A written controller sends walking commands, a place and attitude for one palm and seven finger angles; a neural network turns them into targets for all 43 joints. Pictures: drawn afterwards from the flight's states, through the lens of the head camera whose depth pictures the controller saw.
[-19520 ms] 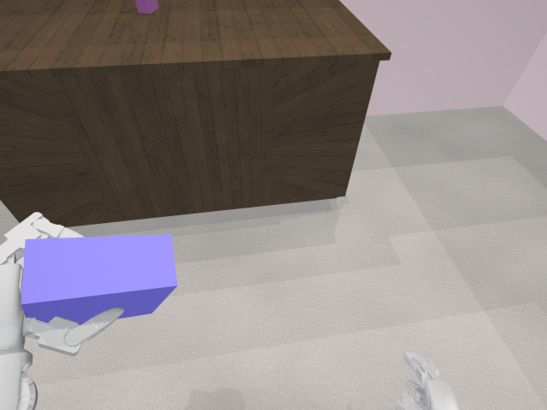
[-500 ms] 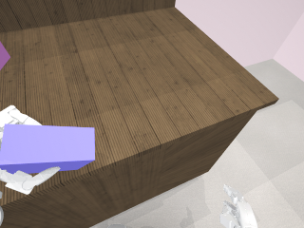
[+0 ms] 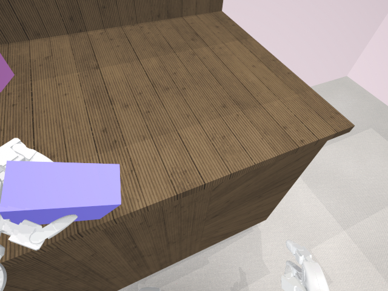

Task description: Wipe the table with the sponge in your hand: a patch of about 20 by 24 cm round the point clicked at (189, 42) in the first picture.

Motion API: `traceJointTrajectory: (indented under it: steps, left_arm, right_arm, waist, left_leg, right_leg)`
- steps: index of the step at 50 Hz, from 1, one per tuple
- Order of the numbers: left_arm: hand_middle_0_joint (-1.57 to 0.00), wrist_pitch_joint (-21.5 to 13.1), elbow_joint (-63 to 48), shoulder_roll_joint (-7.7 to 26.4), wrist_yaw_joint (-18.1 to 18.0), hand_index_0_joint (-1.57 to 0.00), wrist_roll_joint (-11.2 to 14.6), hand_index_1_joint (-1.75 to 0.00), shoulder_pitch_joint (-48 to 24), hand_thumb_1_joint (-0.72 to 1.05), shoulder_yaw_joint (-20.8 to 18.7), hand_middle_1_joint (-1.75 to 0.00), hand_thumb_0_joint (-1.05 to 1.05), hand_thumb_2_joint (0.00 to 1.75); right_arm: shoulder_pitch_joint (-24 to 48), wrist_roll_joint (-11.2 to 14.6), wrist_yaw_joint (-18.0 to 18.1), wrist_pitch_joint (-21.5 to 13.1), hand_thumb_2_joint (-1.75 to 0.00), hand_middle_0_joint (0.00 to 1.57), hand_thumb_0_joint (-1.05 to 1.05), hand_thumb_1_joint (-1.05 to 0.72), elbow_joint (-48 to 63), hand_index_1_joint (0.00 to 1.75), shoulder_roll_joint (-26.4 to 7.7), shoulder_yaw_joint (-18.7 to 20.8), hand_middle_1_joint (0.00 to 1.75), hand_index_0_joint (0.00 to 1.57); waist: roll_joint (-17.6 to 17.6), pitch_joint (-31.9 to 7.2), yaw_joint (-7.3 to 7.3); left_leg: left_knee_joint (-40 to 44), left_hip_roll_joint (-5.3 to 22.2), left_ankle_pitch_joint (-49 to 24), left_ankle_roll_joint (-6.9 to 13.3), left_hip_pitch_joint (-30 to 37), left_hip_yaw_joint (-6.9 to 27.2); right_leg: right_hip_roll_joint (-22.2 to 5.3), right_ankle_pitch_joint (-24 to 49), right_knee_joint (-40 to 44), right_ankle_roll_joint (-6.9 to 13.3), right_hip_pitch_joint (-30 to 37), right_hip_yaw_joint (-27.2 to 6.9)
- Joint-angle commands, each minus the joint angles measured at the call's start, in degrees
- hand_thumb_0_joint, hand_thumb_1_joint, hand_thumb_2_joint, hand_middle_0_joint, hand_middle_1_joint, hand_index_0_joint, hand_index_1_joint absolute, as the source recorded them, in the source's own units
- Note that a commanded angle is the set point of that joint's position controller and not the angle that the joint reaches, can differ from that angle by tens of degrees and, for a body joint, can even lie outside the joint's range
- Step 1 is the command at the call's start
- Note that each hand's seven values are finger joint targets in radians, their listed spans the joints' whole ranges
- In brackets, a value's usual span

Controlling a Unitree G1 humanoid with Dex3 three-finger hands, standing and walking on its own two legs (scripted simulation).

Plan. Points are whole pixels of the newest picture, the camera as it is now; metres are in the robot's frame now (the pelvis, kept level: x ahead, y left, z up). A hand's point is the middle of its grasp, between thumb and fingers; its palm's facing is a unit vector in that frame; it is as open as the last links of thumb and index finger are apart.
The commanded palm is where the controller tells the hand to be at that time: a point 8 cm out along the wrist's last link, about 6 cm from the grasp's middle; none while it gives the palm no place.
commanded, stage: shuffle to correct the standing spot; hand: left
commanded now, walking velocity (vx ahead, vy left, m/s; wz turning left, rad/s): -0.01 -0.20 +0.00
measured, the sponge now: (80, 195) +0.23 +0.20 +0.13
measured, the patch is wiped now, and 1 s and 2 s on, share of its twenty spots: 0.00 0.00 0.00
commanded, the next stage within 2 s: come to a stop and stand still in 1.76 s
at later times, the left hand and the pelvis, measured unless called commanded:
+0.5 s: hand (41, 192) +0.22 +0.24 +0.16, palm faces +0.32 -0.85 -0.42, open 10.0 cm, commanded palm +0.16 +0.28 +0.19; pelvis +0.00 +0.00 +0.00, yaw +0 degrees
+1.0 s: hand (40, 193) +0.22 +0.24 +0.16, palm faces +0.31 -0.84 -0.44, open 10.0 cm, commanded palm +0.16 +0.28 +0.19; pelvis +0.00 +0.00 +0.00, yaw +0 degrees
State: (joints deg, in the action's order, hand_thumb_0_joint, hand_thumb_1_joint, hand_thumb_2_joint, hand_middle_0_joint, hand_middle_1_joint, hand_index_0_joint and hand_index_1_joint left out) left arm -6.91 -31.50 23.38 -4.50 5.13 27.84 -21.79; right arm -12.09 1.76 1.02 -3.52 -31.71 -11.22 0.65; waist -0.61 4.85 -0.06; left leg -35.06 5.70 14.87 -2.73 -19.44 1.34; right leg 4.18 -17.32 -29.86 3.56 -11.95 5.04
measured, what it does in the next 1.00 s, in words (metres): stands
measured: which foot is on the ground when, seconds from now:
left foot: down 0.00-1.00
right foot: down 0.00-1.00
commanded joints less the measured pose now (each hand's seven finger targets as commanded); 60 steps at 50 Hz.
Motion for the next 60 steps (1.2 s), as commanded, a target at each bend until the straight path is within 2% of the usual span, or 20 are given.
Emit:
traceJointTrajectory:
  steps: [1, 5, 11, 13, 18, 20, 21, 24, 25, 29, 33, 39, 40, 44, 45, 48, 51, 54, 57, 60]
  left_arm:
    - [-1.20, -4.5, -14.2, 10.9, -1.8, -1.20, 0.6, -1.60, -4.0, 0.10, -8.1, -1.60, 0.00, 1.30]
    - [-1.20, -4.5, -12.9, 9.6, -1.6, -1.20, 0.4, -1.60, -2.4, 0.10, -7.3, -1.60, 0.00, 1.30]
    - [-1.20, -4.0, -11.5, 9.5, -1.4, -1.20, 0.5, -1.60, -2.2, 0.10, -6.9, -1.60, 0.00, 1.30]
    - [-1.20, -3.8, -11.1, 9.9, -1.5, -1.20, 0.5, -1.60, -2.6, 0.10, -7.3, -1.60, 0.00, 1.30]
    - [-1.20, -3.7, -12.5, 10.2, -1.8, -1.20, 0.7, -1.60, -4.2, 0.10, -7.2, -1.60, 0.00, 1.30]
    - [-1.20, -4.0, -13.6, 9.4, -2.0, -1.20, 0.8, -1.60, -4.4, 0.10, -6.4, -1.60, 0.00, 1.30]
    - [-1.20, -4.0, -13.6, 10.6, -2.1, -1.20, 0.7, -1.60, -4.2, 0.10, -7.6, -1.60, 0.00, 1.30]
    - [-1.20, -3.8, -13.4, 10.8, -2.0, -1.20, 0.7, -1.60, -3.1, 0.10, -7.9, -1.60, 0.00, 1.30]
    - [-1.20, -3.8, -12.4, 9.4, -1.8, -1.20, 0.7, -1.60, -2.5, 0.10, -6.8, -1.60, 0.00, 1.30]
    - [-1.20, -3.6, -12.2, 10.0, -1.8, -1.20, 1.0, -1.60, -2.5, 0.10, -7.4, -1.60, 0.00, 1.30]
    - [-1.20, -3.9, -12.6, 10.2, -1.8, -1.20, 0.9, -1.60, -2.6, 0.10, -7.7, -1.60, 0.00, 1.30]
    - [-1.20, -3.9, -14.6, 10.8, -1.9, -1.20, 0.7, -1.60, -2.7, 0.10, -7.8, -1.60, 0.00, 1.30]
    - [-1.20, -4.0, -13.6, 9.5, -1.8, -1.20, 0.6, -1.60, -2.0, 0.10, -6.9, -1.60, 0.00, 1.30]
    - [-1.20, -3.5, -12.6, 10.4, -1.8, -1.20, 0.7, -1.60, -1.3, 0.10, -7.7, -1.60, 0.00, 1.30]
    - [-1.20, -3.6, -12.1, 8.9, -1.7, -1.20, 0.7, -1.60, -1.2, 0.10, -6.4, -1.60, 0.00, 1.30]
    - [-1.20, -3.4, -11.7, 10.1, -1.8, -1.20, 0.8, -1.60, -2.0, 0.10, -7.5, -1.60, 0.00, 1.30]
    - [-1.20, -3.4, -12.1, 10.0, -2.0, -1.20, 1.1, -1.60, -2.3, 0.10, -7.1, -1.60, 0.00, 1.30]
    - [-1.20, -3.7, -14.0, 10.7, -2.2, -1.20, 1.1, -1.60, -3.8, 0.10, -7.4, -1.60, 0.00, 1.30]
    - [-1.20, -3.8, -13.3, 9.8, -2.2, -1.20, 0.7, -1.60, -3.2, 0.10, -7.1, -1.60, 0.00, 1.30]
    - [-1.20, -3.9, -13.7, 9.2, -2.1, -1.20, 0.6, -1.60, -2.6, 0.10, -6.6, -1.60, 0.00, 1.30]
  right_arm:
    - [4.8, -0.3, 0.4, -3.2, -0.90, 0.20, 0.00, -0.90, 9.0, 0.30, -7.0, 2.6, 0.30, 0.20]
    - [4.0, -0.2, 0.2, -3.3, -0.90, 0.20, 0.00, -0.90, 8.7, 0.30, -7.1, 2.3, 0.30, 0.20]
    - [3.7, -0.1, 0.2, -3.3, -0.90, 0.20, 0.00, -0.90, 9.1, 0.30, -7.4, 2.8, 0.30, 0.20]
    - [3.4, -0.1, 0.1, -3.2, -0.90, 0.20, 0.00, -0.90, 9.0, 0.30, -7.1, 2.8, 0.30, 0.20]
    - [3.8, -0.2, 0.3, -3.1, -0.90, 0.20, 0.00, -0.90, 8.8, 0.30, -6.9, 2.8, 0.30, 0.20]
    - [4.1, -0.2, 0.4, -3.1, -0.90, 0.20, 0.00, -0.90, 8.5, 0.30, -6.9, 2.3, 0.30, 0.20]
    - [4.3, -0.3, 0.4, -3.2, -0.90, 0.20, 0.00, -0.90, 8.7, 0.30, -7.0, 2.7, 0.30, 0.20]
    - [4.6, 0.1, 0.3, -3.1, -0.90, 0.20, 0.00, -0.90, 8.9, 0.30, -6.9, 2.5, 0.30, 0.20]
    - [4.1, -0.2, 0.2, -2.8, -0.90, 0.20, 0.00, -0.90, 8.5, 0.30, -6.8, 2.3, 0.30, 0.20]
    - [4.3, 0.2, 0.1, -2.7, -0.90, 0.20, 0.00, -0.90, 8.9, 0.30, -6.9, 2.6, 0.30, 0.20]
    - [3.8, -0.2, 0.1, -2.6, -0.90, 0.20, 0.00, -0.90, 9.0, 0.30, -7.0, 2.7, 0.30, 0.20]
    - [4.8, 0.0, 0.3, -2.9, -0.90, 0.20, 0.00, -0.90, 9.2, 0.30, -7.0, 2.5, 0.30, 0.20]
    - [4.1, -0.3, 0.3, -2.8, -0.90, 0.20, 0.00, -0.90, 8.9, 0.30, -7.1, 2.3, 0.30, 0.20]
    - [4.1, 0.1, 0.3, -2.9, -0.90, 0.20, 0.00, -0.90, 9.2, 0.30, -7.2, 2.6, 0.30, 0.20]
    - [3.7, -0.2, 0.2, -2.7, -0.90, 0.20, 0.00, -0.90, 8.9, 0.30, -7.1, 2.4, 0.30, 0.20]
    - [3.4, -0.1, 0.1, -2.6, -0.90, 0.20, 0.00, -0.90, 9.1, 0.30, -7.0, 2.9, 0.30, 0.20]
    - [3.9, -0.2, 0.3, -2.6, -0.90, 0.20, 0.00, -0.90, 9.0, 0.30, -7.0, 2.7, 0.30, 0.20]
    - [5.0, 0.1, 0.4, -2.8, -0.90, 0.20, 0.00, -0.90, 9.1, 0.30, -6.9, 2.4, 0.30, 0.20]
    - [4.6, -0.4, 0.3, -2.7, -0.90, 0.20, 0.00, -0.90, 9.0, 0.30, -6.9, 2.3, 0.30, 0.20]
    - [4.2, -0.2, 0.3, -2.8, -0.90, 0.20, 0.00, -0.90, 8.9, 0.30, -7.1, 2.2, 0.30, 0.20]
  waist:
    - [-7.7, -9.2, -0.23]
    - [-6.7, -9.8, -0.19]
    - [-5.7, -9.1, -0.35]
    - [-2.9, -9.5, -0.34]
    - [-1.4, -9.7, -0.56]
    - [-4.2, -9.9, -0.70]
    - [-5.0, -9.9, -0.45]
    - [-4.5, -10.1, -0.46]
    - [-4.3, -9.7, -0.49]
    - [-3.1, -9.5, -0.76]
    - [-2.7, -9.8, -0.51]
    - [-6.8, -10.7, -0.42]
    - [-6.8, -10.9, -0.33]
    - [-5.0, -10.8, -0.43]
    - [-4.8, -10.6, -0.51]
    - [-1.2, -10.2, -0.54]
    - [-1.6, -9.3, -0.78]
    - [-3.4, -9.1, -0.84]
    - [-5.9, -9.4, -0.39]
    - [-7.1, -10.5, -0.40]
  left_leg:
    - [6.8, 4.8, -7.8, 5.6, 6.5, 4.5]
    - [7.6, 4.9, -8.1, 5.5, 6.5, 4.9]
    - [6.9, 4.2, -3.3, 4.8, 5.6, 3.6]
    - [5.4, 3.4, -1.2, 4.7, 5.3, 2.8]
    - [2.7, 2.4, -3.5, 4.6, 6.5, 1.9]
    - [4.1, 2.9, -6.2, 5.0, 7.7, 2.7]
    - [4.7, 3.7, -7.2, 5.2, 7.3, 3.3]
    - [4.2, 3.7, -10.2, 5.1, 7.7, 3.4]
    - [4.0, 3.7, -9.5, 5.2, 6.7, 3.1]
    - [2.6, 2.4, -6.0, 4.5, 6.4, 2.1]
    - [3.1, 3.0, -5.1, 4.8, 5.8, 2.6]
    - [5.5, 4.8, -12.3, 5.4, 8.3, 4.2]
    - [5.7, 5.0, -12.6, 5.6, 8.1, 4.3]
    - [5.1, 4.3, -10.5, 5.0, 7.7, 3.7]
    - [4.7, 4.1, -9.2, 5.0, 7.0, 3.1]
    - [1.9, 2.6, -5.1, 4.4, 5.7, 1.8]
    - [2.3, 2.4, -3.8, 4.6, 6.2, 2.0]
    - [3.6, 2.6, -4.8, 4.7, 7.3, 2.7]
    - [5.8, 4.4, -6.1, 5.5, 6.0, 4.4]
    - [7.0, 4.7, -8.8, 5.5, 7.0, 5.2]
  right_leg:
    - [-7.0, 11.4, 5.5, -1.6, -0.9, -4.8]
    - [-5.8, 11.4, 6.7, -2.0, 1.3, -3.3]
    - [-6.9, 10.4, 7.5, -1.3, 0.0, -4.9]
    - [-7.8, 10.0, 8.0, -0.7, -0.3, -5.8]
    - [-9.2, 12.1, 7.3, 0.4, -2.1, -7.3]
    - [-8.4, 12.7, 6.2, 0.1, -2.2, -6.2]
    - [-8.1, 12.8, 5.9, -0.6, -1.6, -5.9]
    - [-7.9, 14.7, 6.1, -0.7, -0.6, -5.6]
    - [-7.5, 14.0, 6.4, -0.9, -0.4, -4.8]
    - [-9.0, 13.8, 7.0, 0.4, -1.1, -6.9]
    - [-8.6, 12.6, 6.6, 0.0, -1.2, -6.5]
    - [-6.9, 14.6, 5.5, -1.5, 0.1, -4.8]
    - [-6.3, 14.5, 5.6, -1.7, 0.3, -4.0]
    - [-7.2, 14.3, 6.7, -1.1, 0.8, -5.1]
    - [-7.1, 13.9, 6.8, -1.0, 0.6, -4.6]
    - [-9.1, 13.5, 7.6, 0.2, -0.5, -6.8]
    - [-9.4, 12.5, 7.2, 0.5, -2.5, -7.3]
    - [-9.2, 12.2, 6.6, 0.5, -3.1, -7.4]
    - [-7.2, 11.3, 6.2, -1.3, -1.3, -5.1]
    - [-6.3, 12.2, 5.6, -1.5, 0.1, -3.9]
